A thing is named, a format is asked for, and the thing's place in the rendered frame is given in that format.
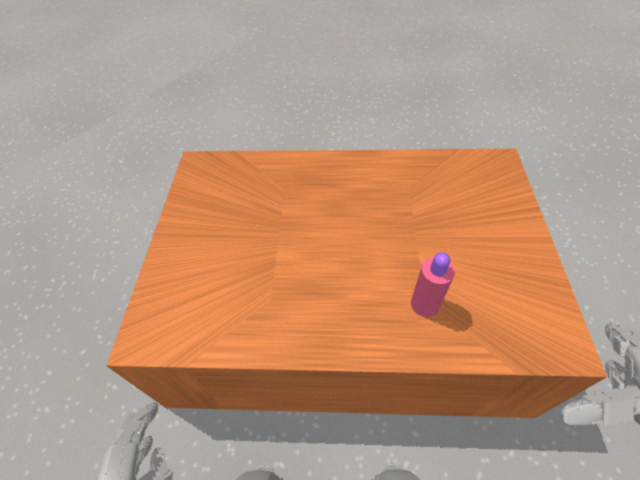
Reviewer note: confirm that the left robot hand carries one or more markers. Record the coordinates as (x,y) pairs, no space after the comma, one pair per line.
(122,459)

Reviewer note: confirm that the right robot hand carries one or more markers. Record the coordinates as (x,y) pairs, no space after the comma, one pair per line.
(622,402)

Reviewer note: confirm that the bottle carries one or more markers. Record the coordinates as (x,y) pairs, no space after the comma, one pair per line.
(435,277)

